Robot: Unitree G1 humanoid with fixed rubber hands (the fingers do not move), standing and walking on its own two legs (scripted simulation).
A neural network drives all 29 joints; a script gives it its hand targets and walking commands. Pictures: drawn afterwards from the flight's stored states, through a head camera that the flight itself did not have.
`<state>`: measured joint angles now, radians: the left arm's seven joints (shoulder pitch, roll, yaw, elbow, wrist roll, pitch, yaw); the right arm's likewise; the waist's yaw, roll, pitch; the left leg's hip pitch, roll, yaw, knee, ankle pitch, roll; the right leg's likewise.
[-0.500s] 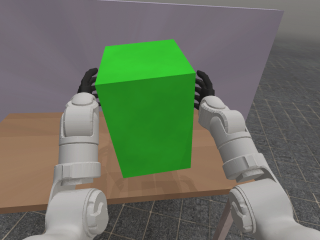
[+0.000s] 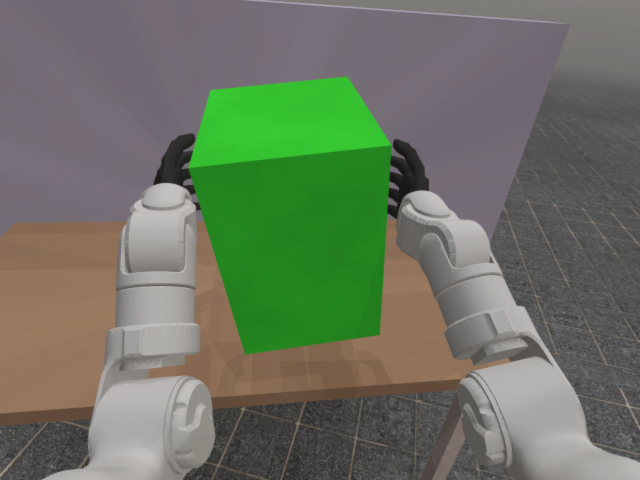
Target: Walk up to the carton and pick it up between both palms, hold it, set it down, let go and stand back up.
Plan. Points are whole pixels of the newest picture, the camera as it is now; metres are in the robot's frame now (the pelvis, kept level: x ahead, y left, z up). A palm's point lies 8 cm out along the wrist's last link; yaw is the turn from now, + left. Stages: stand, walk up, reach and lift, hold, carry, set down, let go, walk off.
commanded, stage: hold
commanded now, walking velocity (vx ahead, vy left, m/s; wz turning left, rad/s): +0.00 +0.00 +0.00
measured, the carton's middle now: (296, 214) +0.42 +0.01 +0.21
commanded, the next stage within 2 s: none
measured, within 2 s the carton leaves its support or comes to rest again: neither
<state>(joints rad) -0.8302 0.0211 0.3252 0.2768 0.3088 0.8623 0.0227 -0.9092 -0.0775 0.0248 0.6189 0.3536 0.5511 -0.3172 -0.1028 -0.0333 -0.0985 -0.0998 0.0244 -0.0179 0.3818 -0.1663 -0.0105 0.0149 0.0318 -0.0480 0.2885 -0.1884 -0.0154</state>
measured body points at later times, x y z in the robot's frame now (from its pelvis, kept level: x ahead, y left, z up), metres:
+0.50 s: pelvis +0.00 +0.00 +0.00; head -0.09 +0.02 +0.44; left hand +0.38 +0.15 +0.27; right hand +0.37 -0.14 +0.27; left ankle +0.03 +0.12 -0.75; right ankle -0.01 -0.11 -0.75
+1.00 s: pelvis +0.00 +0.00 +0.00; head -0.09 +0.03 +0.44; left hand +0.38 +0.15 +0.27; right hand +0.37 -0.13 +0.26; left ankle +0.03 +0.12 -0.75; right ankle -0.01 -0.10 -0.75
